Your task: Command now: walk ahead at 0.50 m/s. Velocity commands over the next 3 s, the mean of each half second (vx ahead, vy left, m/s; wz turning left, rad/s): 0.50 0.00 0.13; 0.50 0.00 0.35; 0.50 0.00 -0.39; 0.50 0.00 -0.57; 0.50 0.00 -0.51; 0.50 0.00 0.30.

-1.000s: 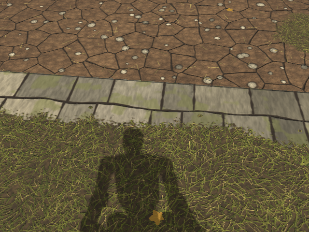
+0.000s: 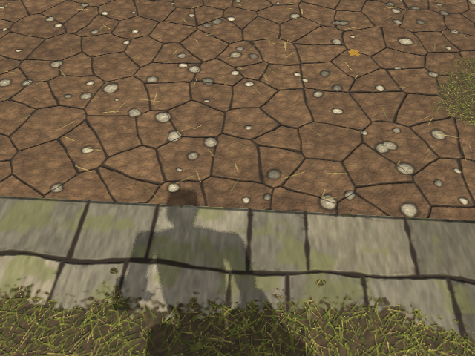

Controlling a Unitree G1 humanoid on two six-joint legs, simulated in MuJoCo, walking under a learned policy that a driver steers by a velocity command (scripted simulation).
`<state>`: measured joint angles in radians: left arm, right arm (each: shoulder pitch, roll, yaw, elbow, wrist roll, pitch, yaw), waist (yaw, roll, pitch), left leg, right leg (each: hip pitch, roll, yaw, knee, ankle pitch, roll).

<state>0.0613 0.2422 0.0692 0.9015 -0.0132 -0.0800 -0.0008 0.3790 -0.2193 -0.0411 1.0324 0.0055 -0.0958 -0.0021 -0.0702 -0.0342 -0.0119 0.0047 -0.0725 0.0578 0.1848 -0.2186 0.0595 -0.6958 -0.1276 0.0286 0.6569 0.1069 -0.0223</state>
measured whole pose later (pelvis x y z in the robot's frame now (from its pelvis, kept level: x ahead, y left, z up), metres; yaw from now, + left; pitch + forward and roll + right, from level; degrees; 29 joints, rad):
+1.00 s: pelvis +0.58 +0.04 +0.00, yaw +17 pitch +2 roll +1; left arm 0.13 0.28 0.07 0.86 -0.01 -0.09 0.01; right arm 0.28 -0.22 -0.06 0.86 0.00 -0.08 0.01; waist -0.02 -0.04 0.01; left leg -0.13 -0.10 0.01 0.28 -0.18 0.10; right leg -0.71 -0.16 0.04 0.95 -0.11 0.01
